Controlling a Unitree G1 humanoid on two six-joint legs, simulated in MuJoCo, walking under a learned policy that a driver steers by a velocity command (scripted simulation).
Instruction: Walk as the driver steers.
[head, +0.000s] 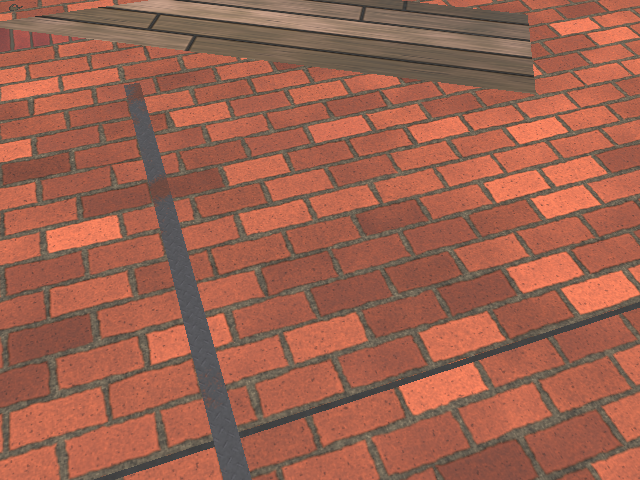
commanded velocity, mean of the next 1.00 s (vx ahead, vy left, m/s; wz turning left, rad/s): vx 0.50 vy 0.00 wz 0.15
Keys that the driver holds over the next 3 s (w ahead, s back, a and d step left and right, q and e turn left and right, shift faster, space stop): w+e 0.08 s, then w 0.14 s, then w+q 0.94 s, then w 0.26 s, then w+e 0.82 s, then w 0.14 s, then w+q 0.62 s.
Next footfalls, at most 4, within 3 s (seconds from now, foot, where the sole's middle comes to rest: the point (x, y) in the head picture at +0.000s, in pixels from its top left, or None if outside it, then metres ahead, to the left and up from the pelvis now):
0.24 right None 0.28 -0.17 -0.78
0.82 left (283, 439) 0.59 0.06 -0.78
1.32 right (326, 310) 0.91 -0.06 -0.78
1.80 left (205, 270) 1.05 0.25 -0.78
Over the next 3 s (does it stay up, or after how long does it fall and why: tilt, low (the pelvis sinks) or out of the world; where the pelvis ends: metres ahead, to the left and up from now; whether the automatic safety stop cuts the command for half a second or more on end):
stays up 1.58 0.15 -0.01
